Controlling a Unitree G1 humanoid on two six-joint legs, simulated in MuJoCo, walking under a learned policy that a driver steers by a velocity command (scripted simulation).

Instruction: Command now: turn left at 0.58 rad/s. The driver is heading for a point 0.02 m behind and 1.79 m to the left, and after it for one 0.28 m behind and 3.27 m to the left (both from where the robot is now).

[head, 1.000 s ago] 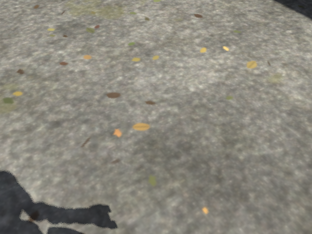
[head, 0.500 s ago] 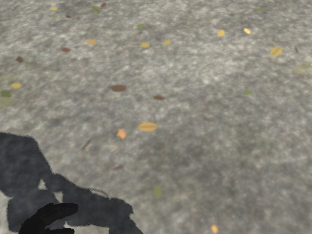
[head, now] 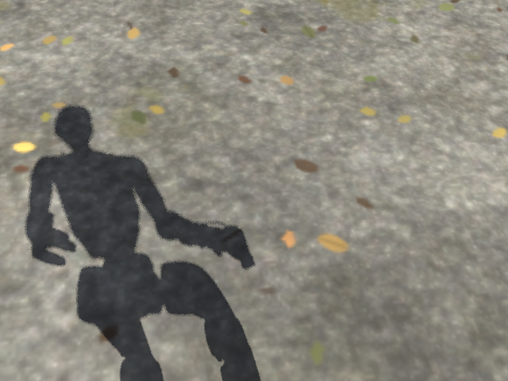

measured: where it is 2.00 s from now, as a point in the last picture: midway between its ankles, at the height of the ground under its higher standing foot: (50, 341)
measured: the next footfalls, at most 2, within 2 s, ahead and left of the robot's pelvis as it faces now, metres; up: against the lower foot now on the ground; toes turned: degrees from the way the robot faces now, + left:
right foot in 0.28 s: +0.08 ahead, -0.14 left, +0.00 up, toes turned +15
left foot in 0.72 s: +0.07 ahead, +0.16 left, +0.00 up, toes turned +29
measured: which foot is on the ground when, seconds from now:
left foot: down 0.00-0.28, up 0.30-0.70, down 0.72-1.00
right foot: up 0.00-0.26, down 0.28-0.72, up 0.74-1.00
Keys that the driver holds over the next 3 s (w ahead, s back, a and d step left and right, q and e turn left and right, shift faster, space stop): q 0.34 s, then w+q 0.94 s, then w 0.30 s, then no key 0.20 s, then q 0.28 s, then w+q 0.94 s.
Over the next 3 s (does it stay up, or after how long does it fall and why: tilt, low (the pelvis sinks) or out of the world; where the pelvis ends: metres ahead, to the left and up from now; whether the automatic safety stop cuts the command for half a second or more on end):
stays up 0.54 0.83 -0.01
